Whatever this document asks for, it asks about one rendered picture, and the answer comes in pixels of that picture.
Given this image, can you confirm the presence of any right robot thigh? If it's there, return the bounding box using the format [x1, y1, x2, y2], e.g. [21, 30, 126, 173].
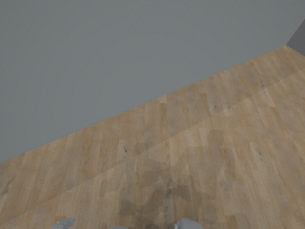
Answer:
[173, 219, 203, 229]

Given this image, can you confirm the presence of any left robot hand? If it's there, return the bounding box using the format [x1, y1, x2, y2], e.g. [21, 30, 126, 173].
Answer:
[51, 218, 75, 229]

